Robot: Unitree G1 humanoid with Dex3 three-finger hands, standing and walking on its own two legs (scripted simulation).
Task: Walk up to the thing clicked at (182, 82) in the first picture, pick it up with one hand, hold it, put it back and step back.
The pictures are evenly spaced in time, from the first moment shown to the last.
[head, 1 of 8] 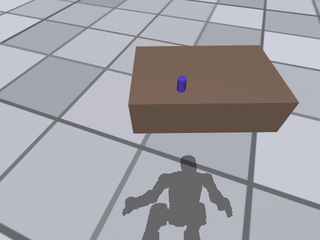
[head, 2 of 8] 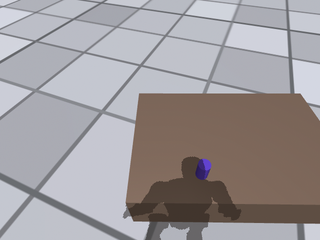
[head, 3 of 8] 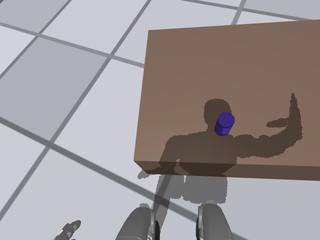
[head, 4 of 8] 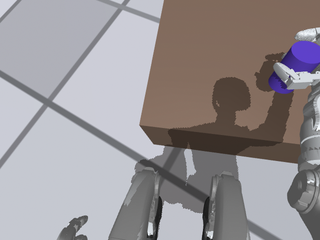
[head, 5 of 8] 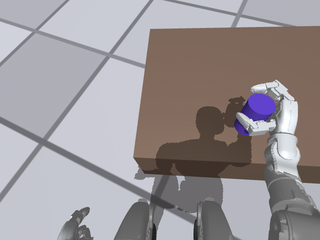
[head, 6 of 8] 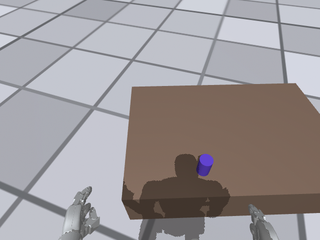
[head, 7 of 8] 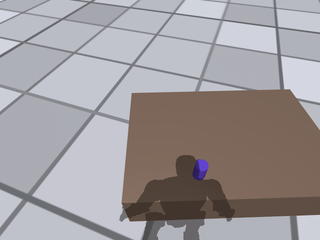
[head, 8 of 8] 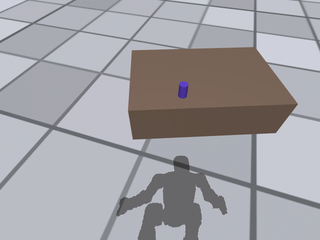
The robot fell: no
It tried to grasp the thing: yes
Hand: right
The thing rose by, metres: 0.40
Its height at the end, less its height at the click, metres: +0.00
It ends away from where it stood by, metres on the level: 0.02
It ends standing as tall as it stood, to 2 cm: yes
